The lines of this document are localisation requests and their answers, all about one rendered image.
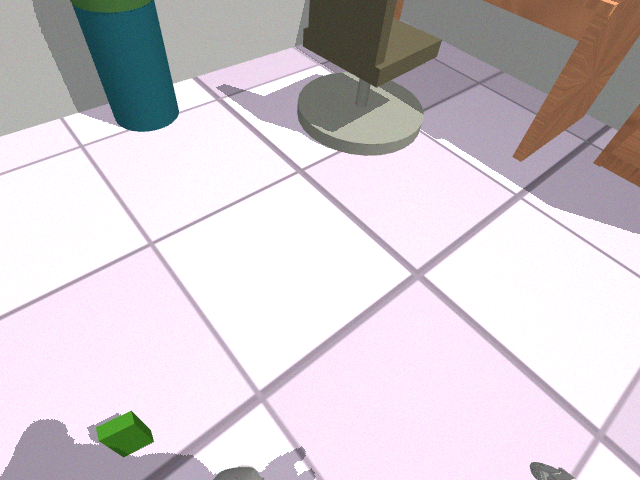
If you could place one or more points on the desk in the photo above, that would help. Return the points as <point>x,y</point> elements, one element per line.
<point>606,31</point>

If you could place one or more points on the right robot hand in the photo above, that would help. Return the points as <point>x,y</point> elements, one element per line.
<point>545,472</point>

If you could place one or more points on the bookshelf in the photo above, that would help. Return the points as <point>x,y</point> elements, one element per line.
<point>622,154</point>

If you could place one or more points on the office chair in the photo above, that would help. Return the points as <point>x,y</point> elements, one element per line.
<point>362,111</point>

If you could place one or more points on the potted plant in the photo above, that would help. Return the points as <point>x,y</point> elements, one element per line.
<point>126,45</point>

